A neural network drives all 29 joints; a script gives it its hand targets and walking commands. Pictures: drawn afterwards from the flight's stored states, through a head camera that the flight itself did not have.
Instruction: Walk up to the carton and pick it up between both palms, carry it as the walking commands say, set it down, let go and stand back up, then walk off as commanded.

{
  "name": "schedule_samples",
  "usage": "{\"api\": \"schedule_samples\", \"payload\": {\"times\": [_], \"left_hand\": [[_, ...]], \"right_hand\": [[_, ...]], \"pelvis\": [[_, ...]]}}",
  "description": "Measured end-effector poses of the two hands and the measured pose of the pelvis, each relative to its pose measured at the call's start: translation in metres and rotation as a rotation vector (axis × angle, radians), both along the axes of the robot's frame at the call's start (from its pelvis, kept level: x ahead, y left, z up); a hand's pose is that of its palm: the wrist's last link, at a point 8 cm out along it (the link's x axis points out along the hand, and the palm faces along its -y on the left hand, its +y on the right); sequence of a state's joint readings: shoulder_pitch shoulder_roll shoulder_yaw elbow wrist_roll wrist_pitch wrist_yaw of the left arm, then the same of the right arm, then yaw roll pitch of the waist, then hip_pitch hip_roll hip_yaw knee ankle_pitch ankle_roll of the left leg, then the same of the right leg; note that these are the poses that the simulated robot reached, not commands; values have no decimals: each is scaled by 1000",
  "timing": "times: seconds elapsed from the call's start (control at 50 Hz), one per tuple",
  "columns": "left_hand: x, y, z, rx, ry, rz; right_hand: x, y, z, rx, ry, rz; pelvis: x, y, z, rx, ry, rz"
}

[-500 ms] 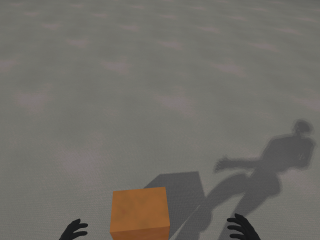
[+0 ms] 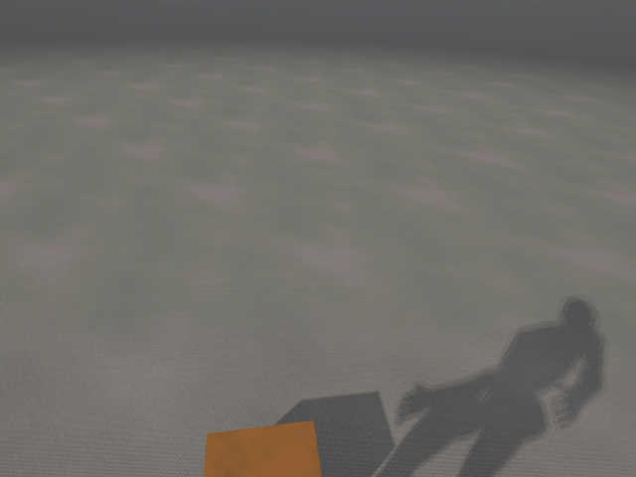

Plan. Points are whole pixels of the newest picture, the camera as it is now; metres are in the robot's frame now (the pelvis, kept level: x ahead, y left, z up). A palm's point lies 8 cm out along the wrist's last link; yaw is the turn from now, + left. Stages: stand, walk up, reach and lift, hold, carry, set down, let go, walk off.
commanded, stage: stand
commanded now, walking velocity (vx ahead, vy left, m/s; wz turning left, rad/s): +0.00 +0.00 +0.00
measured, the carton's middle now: out of the picture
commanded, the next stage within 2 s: walk off in 1.28 s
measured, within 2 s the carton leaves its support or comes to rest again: neither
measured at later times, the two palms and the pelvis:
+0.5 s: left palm out of the picture -0.03 +0.29 -0.13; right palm out of the picture -0.05 -0.26 -0.12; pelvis -0.05 +0.01 +0.00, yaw +0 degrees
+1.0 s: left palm out of the picture -0.04 +0.30 -0.13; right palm out of the picture -0.04 -0.25 -0.12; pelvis -0.07 +0.02 +0.00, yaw +1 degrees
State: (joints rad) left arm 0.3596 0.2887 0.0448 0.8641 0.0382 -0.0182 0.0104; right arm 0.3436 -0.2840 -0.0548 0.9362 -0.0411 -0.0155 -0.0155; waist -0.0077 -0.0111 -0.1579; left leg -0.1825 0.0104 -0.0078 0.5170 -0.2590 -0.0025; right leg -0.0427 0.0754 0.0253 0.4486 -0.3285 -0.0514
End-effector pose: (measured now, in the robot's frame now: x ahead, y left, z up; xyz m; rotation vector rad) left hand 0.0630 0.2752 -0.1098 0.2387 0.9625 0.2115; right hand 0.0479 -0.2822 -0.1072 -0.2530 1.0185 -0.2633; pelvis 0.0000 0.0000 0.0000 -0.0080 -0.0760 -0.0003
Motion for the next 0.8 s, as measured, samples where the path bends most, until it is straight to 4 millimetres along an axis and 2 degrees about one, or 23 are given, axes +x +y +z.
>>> {"api": "schedule_samples", "payload": {"times": [0.14,0.28,0.44,0.6,0.8], "left_hand": [[-27,-2,-6,-22,55,-1],[-57,5,-12,-26,125,8],[-88,14,-17,-22,199,24],[-104,17,-19,-23,237,28],[-108,18,-19,-29,246,25]], "right_hand": [[-33,11,-7,25,58,-5],[-64,16,-12,37,119,-16],[-91,19,-16,39,181,-26],[-99,22,-17,40,204,-22],[-92,26,-16,42,196,-1]], "pelvis": [[-17,3,2,-6,-10,-2],[-32,7,2,-10,-17,-3],[-46,11,2,-14,-21,-3],[-55,15,2,-16,-24,0],[-63,19,2,-18,-20,7]]}}
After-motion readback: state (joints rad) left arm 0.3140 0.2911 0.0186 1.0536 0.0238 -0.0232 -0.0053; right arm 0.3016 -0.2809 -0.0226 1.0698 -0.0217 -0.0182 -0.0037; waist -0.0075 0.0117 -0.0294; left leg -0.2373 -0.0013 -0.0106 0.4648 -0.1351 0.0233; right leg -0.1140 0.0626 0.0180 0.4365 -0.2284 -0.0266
